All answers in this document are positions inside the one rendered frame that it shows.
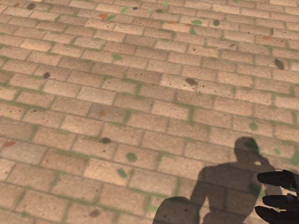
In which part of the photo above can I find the robot right hand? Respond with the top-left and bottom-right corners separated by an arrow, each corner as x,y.
254,169 -> 299,224

